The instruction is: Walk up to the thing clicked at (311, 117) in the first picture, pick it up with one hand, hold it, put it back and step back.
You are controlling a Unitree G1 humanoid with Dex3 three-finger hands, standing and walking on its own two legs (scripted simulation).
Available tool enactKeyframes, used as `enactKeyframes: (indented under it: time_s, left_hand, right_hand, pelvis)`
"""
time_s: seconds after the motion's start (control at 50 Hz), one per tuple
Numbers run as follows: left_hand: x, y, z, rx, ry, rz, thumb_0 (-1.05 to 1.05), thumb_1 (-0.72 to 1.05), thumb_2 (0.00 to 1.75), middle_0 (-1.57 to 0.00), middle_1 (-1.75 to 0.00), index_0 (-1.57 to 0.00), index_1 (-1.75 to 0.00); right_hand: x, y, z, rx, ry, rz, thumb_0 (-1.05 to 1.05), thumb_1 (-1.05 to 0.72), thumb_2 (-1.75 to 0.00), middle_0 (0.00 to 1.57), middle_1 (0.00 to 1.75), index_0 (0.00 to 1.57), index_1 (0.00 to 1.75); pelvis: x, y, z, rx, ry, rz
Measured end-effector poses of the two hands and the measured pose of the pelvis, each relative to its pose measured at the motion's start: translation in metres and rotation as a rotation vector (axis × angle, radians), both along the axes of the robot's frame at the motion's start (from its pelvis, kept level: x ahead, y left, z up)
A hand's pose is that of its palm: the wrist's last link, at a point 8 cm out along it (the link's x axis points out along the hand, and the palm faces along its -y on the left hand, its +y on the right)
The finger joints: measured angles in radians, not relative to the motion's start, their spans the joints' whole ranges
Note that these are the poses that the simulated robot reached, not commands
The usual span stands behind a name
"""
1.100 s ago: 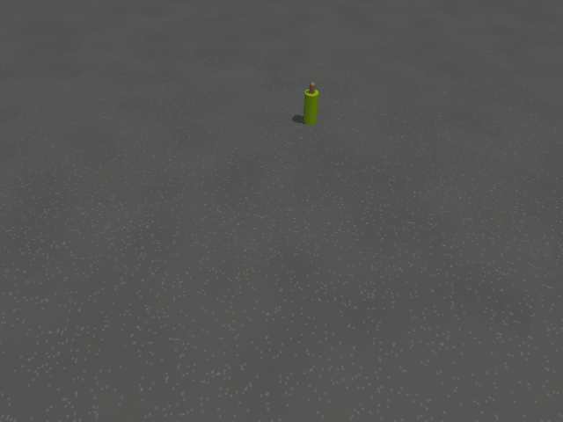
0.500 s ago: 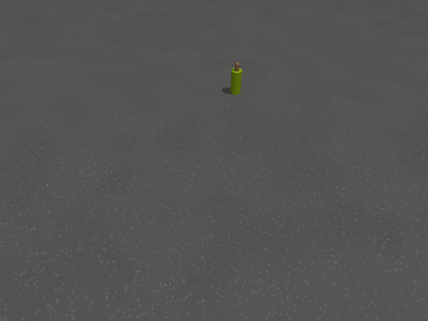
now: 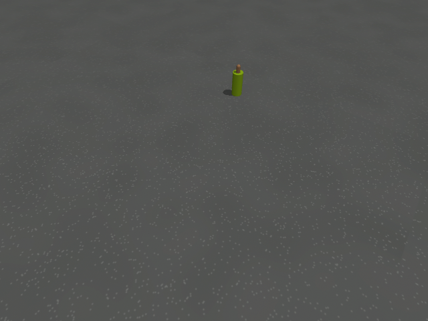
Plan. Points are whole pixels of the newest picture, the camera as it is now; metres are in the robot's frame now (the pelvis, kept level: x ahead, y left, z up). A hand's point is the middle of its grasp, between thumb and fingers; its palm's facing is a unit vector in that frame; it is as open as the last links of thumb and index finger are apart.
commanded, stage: stand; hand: left
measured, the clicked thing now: (237, 79) +1.92 -0.13 -0.66
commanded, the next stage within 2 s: walk up in 0.02 s
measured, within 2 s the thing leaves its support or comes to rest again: neither
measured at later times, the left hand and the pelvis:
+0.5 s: hand (147, 285) +0.23 +0.17 -0.13, palm faces -0.07 -0.90 -0.42, open 7.4 cm; pelvis +0.13 -0.12 -0.02, yaw -7 degrees
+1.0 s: hand (175, 196) +0.48 +0.14 -0.17, palm faces -0.20 -0.91 -0.36, open 7.4 cm; pelvis +0.41 -0.13 -0.02, yaw -10 degrees
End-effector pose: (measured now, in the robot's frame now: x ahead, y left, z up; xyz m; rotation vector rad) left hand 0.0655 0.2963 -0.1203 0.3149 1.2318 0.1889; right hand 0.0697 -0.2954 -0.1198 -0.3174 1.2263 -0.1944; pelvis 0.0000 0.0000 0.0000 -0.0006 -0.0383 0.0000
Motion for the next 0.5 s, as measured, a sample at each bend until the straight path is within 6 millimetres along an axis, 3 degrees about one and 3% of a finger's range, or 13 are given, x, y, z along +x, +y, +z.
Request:
enactKeyframes:
  time_s: [0.08,0.14,0.24,0.32,0.42,0.5]
  left_hand:
    - [0.002,0.003,0.002,-0.014,-0.008,-0.013,0.01,0.9,0.9,-0.21,-0.3,-0.2,-0.3]
    - [0.012,0.007,0.007,0.002,0.013,-0.046,0.01,0.9,0.9,-0.21,-0.3,-0.2,-0.3]
    - [0.058,0.003,0.022,0.037,-0.028,-0.108,0.01,0.9,0.9,-0.2,-0.3,-0.2,-0.3]
    - [0.102,-0.017,0.031,0.071,-0.071,-0.146,0.01,0.9,0.9,-0.2,-0.3,-0.2,-0.3]
    - [0.148,-0.054,0.025,0.125,-0.158,-0.144,0.01,0.9,0.9,-0.2,-0.3,-0.2,-0.3]
    - [0.154,-0.087,0.026,0.085,-0.161,-0.11,0.01,0.9,0.9,-0.2,-0.3,-0.2,-0.3]
  right_hand:
    - [0.0,-0.005,0.003,0.011,-0.039,-0.009,0.0,-0.9,-0.9,0.2,0.3,0.2,0.3]
    - [-0.004,-0.021,0.008,0.002,-0.087,-0.047,0.0,-0.9,-0.9,0.2,0.31,0.2,0.3]
    - [-0.022,-0.062,0.012,-0.039,-0.047,-0.1,0.0,-0.9,-0.9,0.2,0.31,0.2,0.3]
    - [-0.019,-0.105,0.003,-0.056,-0.014,-0.145,0.01,-0.9,-0.9,0.2,0.31,0.2,0.3]
    - [0.021,-0.155,-0.027,-0.064,-0.015,-0.157,0.01,-0.9,-0.9,0.2,0.3,0.2,0.3]
    - [0.079,-0.16,-0.022,-0.014,-0.058,-0.113,0.01,-0.91,-0.9,0.2,0.3,0.19,0.3]
  pelvis:
    - [0.004,-0.001,-0.001,0.009,0.013,-0.022]
    - [0.011,-0.007,-0.002,0.011,0.027,-0.051]
    - [0.03,-0.03,-0.002,0.016,0.018,-0.073]
    - [0.058,-0.057,-0.01,0.03,0.005,-0.102]
    - [0.099,-0.099,-0.034,0.003,-0.01,-0.113]
    - [0.127,-0.115,-0.024,-0.007,-0.019,-0.12]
